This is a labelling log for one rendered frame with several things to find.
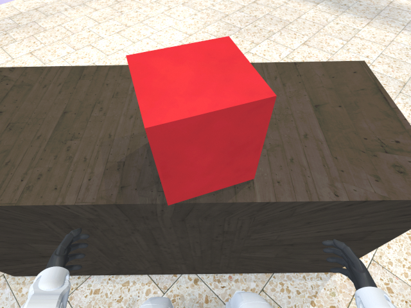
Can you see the robot left hand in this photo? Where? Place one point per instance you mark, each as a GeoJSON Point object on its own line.
{"type": "Point", "coordinates": [60, 256]}

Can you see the robot right hand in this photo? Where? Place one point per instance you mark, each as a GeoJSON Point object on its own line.
{"type": "Point", "coordinates": [356, 270]}

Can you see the right robot thigh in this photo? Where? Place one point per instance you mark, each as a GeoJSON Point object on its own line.
{"type": "Point", "coordinates": [247, 300]}

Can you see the right robot forearm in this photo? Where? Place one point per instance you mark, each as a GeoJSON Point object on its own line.
{"type": "Point", "coordinates": [372, 297]}

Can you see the carton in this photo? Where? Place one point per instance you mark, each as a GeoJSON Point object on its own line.
{"type": "Point", "coordinates": [206, 112]}

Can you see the pedestal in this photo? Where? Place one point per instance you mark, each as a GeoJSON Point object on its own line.
{"type": "Point", "coordinates": [74, 153]}

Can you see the left robot forearm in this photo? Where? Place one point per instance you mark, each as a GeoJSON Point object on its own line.
{"type": "Point", "coordinates": [50, 289]}

